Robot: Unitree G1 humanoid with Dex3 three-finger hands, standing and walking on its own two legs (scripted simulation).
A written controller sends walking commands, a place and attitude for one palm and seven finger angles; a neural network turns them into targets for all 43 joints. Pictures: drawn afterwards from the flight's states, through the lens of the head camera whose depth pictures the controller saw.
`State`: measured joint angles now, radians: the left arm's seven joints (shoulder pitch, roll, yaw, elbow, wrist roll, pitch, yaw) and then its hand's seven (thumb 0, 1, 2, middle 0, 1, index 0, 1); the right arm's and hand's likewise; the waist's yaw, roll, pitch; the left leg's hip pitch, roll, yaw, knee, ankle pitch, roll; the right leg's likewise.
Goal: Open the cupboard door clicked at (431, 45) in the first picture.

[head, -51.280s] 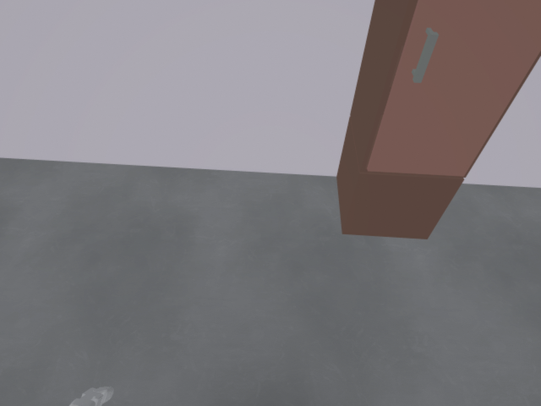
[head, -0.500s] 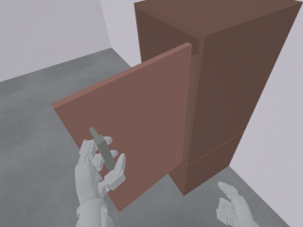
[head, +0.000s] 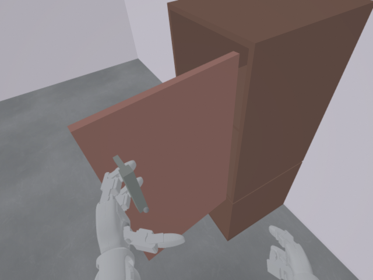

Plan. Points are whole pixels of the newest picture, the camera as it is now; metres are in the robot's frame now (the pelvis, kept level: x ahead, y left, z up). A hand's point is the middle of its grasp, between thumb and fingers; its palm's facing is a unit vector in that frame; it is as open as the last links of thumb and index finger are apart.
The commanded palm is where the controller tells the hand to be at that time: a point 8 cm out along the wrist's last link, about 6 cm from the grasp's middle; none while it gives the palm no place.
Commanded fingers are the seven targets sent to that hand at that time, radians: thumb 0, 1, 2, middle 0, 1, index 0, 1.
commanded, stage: open thumb and fingers to let go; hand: left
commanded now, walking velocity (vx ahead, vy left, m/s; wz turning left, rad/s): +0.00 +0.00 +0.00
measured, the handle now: (130, 184) +0.28 +0.12 +0.11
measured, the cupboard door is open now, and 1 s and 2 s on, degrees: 98 98 98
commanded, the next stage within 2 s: slide the hand sideways off the handle in 0.06 s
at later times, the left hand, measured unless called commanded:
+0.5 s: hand (137, 232) +0.18 +0.09 +0.12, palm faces -0.16 -0.98 +0.08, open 16.4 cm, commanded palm +0.15 +0.13 +0.11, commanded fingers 0.00 -0.50 0.30 -0.15 -0.30 -0.15 -0.30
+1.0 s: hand (98, 246) +0.16 +0.15 +0.12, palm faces -0.11 -0.99 +0.06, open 15.7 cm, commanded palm +0.11 +0.19 +0.11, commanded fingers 0.00 -0.50 0.30 -0.15 -0.30 -0.15 -0.30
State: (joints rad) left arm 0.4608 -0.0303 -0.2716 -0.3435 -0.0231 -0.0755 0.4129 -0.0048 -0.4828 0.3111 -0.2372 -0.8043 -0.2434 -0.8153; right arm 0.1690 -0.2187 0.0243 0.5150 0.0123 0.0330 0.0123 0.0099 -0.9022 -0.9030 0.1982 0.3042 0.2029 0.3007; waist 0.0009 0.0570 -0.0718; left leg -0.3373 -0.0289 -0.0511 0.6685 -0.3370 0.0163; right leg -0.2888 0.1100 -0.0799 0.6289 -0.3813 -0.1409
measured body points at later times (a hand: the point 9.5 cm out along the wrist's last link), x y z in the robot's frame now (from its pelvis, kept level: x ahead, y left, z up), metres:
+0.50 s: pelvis -0.01 +0.05 +0.00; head -0.03 +0.03 +0.45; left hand +0.18 +0.14 +0.12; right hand +0.17 -0.17 -0.07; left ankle -0.01 +0.15 -0.72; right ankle -0.03 -0.01 -0.72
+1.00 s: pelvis -0.01 +0.10 -0.02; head -0.02 +0.09 +0.43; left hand +0.16 +0.20 +0.12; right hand +0.18 -0.11 -0.07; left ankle -0.01 +0.15 -0.72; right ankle -0.03 -0.01 -0.72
